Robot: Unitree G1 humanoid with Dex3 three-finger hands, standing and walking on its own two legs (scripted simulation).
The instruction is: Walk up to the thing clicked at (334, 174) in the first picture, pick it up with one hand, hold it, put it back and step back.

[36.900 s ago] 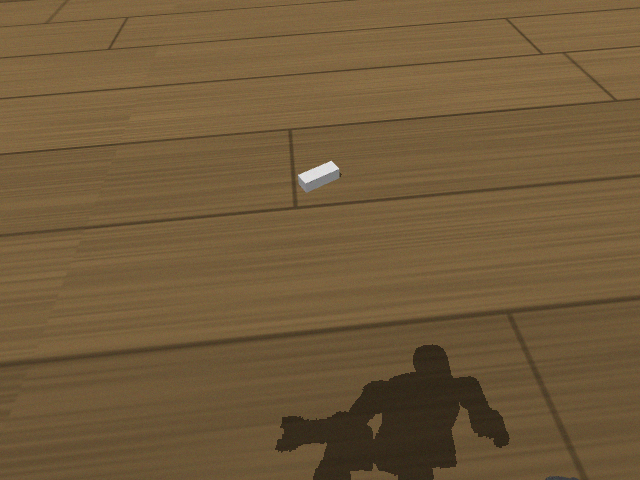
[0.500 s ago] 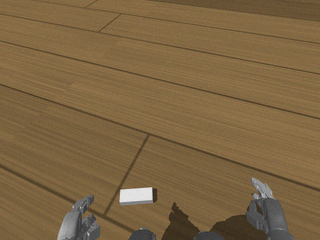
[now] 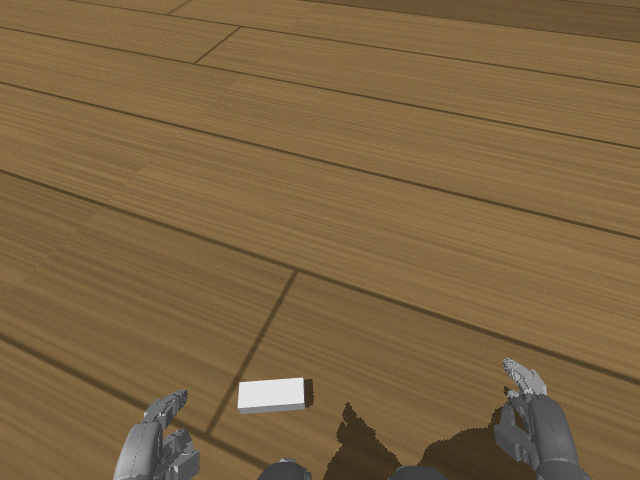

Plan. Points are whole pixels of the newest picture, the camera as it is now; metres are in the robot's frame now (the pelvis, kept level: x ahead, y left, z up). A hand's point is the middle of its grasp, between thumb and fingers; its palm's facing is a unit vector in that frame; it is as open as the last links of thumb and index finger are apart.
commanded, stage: home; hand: left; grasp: from above
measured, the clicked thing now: (272, 395) +0.43 +0.18 -0.69
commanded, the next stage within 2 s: stand in 0.32 s
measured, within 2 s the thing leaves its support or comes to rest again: neither
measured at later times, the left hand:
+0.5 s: hand (189, 465) +0.16 +0.20 -0.07, palm faces +0.01 -0.96 -0.29, open 7.4 cm
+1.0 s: hand out of the picture +0.04 +0.24 -0.10, palm faces +0.01 -0.95 -0.31, open 7.4 cm
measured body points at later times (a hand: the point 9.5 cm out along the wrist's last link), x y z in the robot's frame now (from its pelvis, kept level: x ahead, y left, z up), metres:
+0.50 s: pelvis -0.01 +0.00 +0.01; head +0.01 +0.01 +0.46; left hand +0.16 +0.25 -0.05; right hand +0.15 -0.25 -0.08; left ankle +0.02 +0.11 -0.68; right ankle -0.01 -0.13 -0.68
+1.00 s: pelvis -0.01 +0.01 +0.06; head -0.01 +0.01 +0.51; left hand +0.04 +0.28 -0.08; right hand +0.06 -0.27 -0.08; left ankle +0.02 +0.11 -0.68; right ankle -0.01 -0.13 -0.68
